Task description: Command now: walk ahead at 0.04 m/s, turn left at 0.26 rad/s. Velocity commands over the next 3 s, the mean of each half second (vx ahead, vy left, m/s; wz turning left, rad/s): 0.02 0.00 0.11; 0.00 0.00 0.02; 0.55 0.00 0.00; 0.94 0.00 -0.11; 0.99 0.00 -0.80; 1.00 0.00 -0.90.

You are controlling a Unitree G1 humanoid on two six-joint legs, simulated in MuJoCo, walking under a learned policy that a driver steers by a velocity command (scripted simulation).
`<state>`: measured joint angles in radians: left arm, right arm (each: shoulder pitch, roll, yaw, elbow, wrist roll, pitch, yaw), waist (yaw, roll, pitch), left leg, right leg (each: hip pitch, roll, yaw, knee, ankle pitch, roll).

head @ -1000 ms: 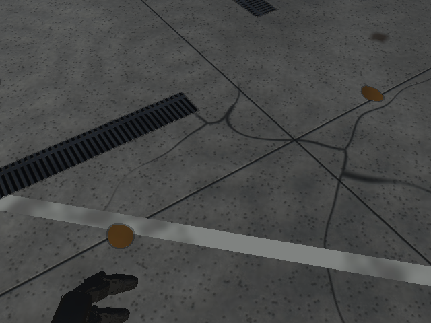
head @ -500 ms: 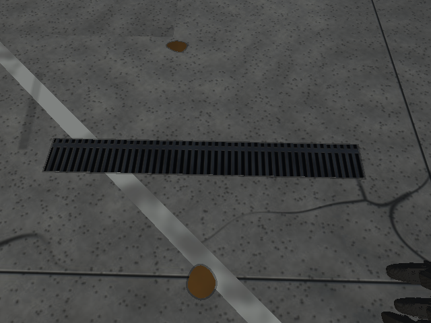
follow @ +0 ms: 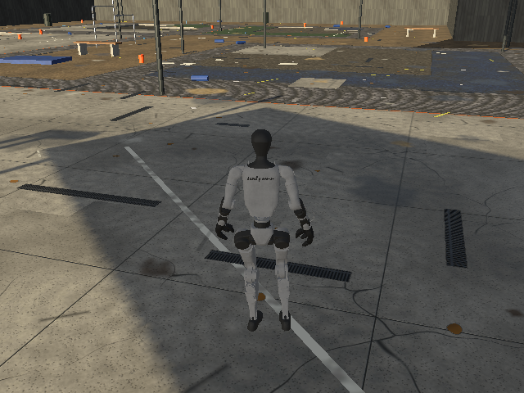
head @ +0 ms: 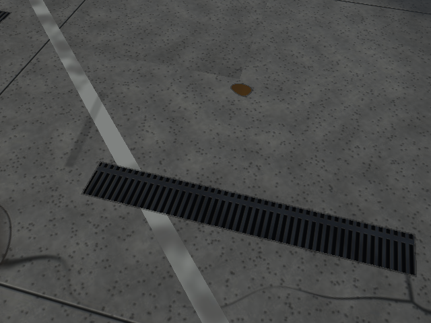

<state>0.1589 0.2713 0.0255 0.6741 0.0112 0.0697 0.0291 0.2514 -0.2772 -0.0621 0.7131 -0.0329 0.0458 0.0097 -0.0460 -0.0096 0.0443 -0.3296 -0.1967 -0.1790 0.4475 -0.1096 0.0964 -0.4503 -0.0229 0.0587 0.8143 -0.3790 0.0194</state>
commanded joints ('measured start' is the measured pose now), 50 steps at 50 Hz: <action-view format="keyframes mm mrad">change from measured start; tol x16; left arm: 1 30 82 22 -57 -10 -21 4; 50 95 54 -1 351 2 -60 0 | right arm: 1 15 -129 -32 -43 -3 -4 -2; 50 -11 -38 49 386 25 -43 -53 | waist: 1 11 135 -103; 6 40 -185 -49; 17 48 -159 -101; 21 94 106 -108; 50 60 13 3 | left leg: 1 96 288 -299 -103 89 106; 3 60 256 -294 -50 72 56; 6 -78 26 22 269 -411 -72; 9 -22 72 21 426 -333 -107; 16 76 121 146 70 -275 -120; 20 346 292 -16 -62 244 -60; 50 138 248 3 -147 -35 -42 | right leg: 1 111 44 -34 -142 -39 -26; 3 255 47 -39 -414 88 -50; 5 363 -269 300 -570 218 -147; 8 202 -270 247 -537 518 -256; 16 405 -152 120 -386 827 -188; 22 290 -25 35 -439 270 -62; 50 299 -54 51 -491 216 -65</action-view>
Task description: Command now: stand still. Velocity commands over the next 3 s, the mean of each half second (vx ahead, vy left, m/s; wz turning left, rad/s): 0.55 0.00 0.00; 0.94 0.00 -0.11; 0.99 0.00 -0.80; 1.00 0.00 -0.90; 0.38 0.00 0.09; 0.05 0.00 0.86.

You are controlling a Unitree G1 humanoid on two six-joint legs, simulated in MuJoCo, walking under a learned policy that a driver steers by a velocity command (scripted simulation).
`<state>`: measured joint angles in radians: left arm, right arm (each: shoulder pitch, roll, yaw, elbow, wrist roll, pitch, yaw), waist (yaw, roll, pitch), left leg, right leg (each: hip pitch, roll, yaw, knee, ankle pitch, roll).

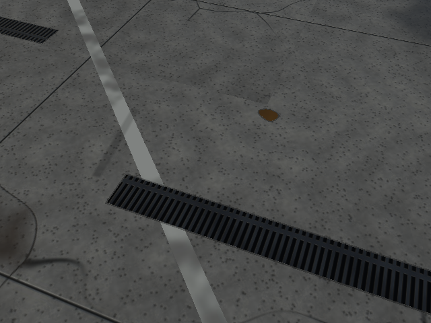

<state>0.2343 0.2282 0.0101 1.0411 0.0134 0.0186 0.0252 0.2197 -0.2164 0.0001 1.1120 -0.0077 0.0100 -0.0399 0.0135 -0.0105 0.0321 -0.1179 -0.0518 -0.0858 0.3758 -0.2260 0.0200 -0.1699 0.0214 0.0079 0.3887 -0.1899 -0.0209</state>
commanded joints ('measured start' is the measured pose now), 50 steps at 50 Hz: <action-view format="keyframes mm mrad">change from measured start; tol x32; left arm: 1 23 94 13 -9 0 -9 5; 10 -105 100 33 -129 9 -55 -40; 15 417 194 76 19 19 -95 -17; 50 -166 26 19 -259 -2 -73 -88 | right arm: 1 25 -96 -12 -7 0 -8 -4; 30 -477 -48 -27 -382 -23 -61 110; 37 268 -296 -118 -214 -58 -79 30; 50 146 -69 -45 -144 -6 -169 55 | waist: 1 0 14 16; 30 62 -73 157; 38 -163 192 -423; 50 -4 25 150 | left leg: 1 -74 103 -90 -74 82 35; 5 -193 107 -192 -69 -646 131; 11 -139 283 -328 -248 -414 197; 17 -856 97 1 704 -61 94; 25 -781 134 138 604 150 17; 35 -40 -53 247 246 6 164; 38 578 436 -743 -93 -677 290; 43 -53 279 -212 -227 -261 179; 50 -155 147 236 -354 317 52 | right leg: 1 18 -99 101 -65 27 -25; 4 -102 -53 118 -5 -591 -74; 9 -291 -41 -27 310 -144 -30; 13 196 14 -114 43 -141 -65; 16 358 -437 681 -291 -694 -198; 30 205 -225 65 -440 303 -163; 35 271 -263 -43 155 1230 -118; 38 -472 39 87 1065 -239 -99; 50 -485 -109 -64 544 297 -83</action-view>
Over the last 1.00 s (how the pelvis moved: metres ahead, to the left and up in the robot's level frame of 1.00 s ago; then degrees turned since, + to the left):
-0.01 -0.03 0.01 3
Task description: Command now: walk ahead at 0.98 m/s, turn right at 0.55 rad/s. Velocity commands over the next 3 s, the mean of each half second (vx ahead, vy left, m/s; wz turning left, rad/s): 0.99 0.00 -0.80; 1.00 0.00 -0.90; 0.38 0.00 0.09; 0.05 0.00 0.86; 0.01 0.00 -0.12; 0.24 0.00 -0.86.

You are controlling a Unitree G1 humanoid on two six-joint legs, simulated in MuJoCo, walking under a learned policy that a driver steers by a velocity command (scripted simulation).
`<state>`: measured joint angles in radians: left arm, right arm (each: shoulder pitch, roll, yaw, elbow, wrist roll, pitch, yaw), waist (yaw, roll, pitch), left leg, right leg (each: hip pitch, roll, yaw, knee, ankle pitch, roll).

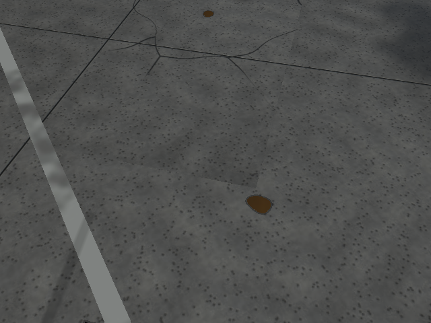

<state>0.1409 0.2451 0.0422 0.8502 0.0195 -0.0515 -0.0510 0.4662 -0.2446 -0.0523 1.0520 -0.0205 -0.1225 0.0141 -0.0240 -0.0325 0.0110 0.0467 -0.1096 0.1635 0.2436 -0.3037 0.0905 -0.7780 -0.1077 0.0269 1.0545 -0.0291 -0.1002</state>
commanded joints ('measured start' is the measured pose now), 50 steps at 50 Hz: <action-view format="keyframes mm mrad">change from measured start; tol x32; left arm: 1 -110 4 -18 -79 -11 -6 -15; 9 442 197 51 57 -5 3 6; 50 -48 126 -15 -247 33 17 -26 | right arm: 1 -62 -42 13 -75 13 -38 -4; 25 -564 -85 62 -509 -6 41 5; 31 90 -353 -42 -374 -65 24 -59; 50 -1 -269 -21 -207 -11 23 -36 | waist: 1 17 31 168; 10 345 -44 -152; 29 -94 -17 -188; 32 -41 455 -427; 35 -33 77 -85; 50 135 145 3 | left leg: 1 -280 192 25 -223 556 -41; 8 48 321 73 458 1543 -101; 9 -79 317 56 798 1380 -84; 11 -828 32 -115 1534 -203 -135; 25 -474 151 -154 354 405 -129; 29 -44 104 -175 272 192 -94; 31 420 529 -703 196 -340 -32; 33 222 543 -932 5 -561 36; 45 -188 322 36 -164 485 -56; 50 -1 367 86 172 1385 -46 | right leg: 1 150 50 -139 -191 170 -12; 8 606 245 -231 -388 7 -114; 12 1245 -169 770 -724 -336 -464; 19 369 86 365 -918 -138 -259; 29 624 125 340 -351 527 -53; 31 164 269 191 259 -489 -28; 32 21 222 132 387 -450 -35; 50 438 230 -187 -348 -103 -108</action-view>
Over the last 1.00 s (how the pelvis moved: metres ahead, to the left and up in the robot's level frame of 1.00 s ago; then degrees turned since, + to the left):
0.55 0.02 -0.01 -4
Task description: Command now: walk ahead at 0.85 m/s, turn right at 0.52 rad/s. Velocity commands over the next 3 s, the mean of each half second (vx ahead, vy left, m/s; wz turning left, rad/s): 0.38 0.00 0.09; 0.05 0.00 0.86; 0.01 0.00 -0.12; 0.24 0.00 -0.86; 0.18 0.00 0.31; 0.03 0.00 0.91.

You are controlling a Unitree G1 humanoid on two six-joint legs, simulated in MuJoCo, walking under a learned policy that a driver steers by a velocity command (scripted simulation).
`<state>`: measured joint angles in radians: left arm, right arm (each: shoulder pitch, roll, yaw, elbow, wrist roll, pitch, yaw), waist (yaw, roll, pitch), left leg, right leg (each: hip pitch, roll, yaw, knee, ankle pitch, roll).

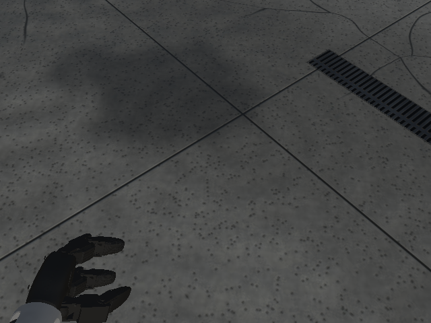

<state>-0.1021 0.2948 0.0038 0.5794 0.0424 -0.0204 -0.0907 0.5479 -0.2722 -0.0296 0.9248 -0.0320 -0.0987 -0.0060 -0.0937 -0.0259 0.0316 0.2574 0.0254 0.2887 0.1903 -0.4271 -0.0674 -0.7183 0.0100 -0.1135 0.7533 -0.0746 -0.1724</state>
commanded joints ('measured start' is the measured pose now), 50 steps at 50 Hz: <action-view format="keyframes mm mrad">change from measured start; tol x32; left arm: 1 381 100 38 91 15 -25 25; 50 299 115 56 80 -41 13 148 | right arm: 1 -106 -253 -44 -87 4 11 -22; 50 -351 -211 -118 -313 16 155 27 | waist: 1 282 146 -104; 4 176 -170 -495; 9 53 98 -71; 50 94 195 -82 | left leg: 1 -242 237 -54 460 1501 122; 2 -361 190 -29 746 1272 113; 3 -675 54 -63 1102 -45 90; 4 -902 -22 -243 1445 -190 70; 17 -679 8 -212 555 482 99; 23 -532 -84 -173 391 317 196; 25 -290 175 -596 350 1321 342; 29 -452 196 -808 94 488 412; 50 -588 -46 -975 90 52 146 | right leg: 1 571 121 2 -126 -29 -58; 5 1174 -360 655 -214 908 -227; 11 509 -225 246 -465 830 -100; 22 648 -202 -51 -175 748 56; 24 534 -120 -79 275 442 117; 25 268 72 -77 555 -512 165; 27 115 59 216 739 -530 197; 50 525 99 252 -311 -245 152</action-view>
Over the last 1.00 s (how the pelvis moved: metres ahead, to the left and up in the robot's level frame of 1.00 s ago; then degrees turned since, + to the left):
0.88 -0.22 -0.02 -50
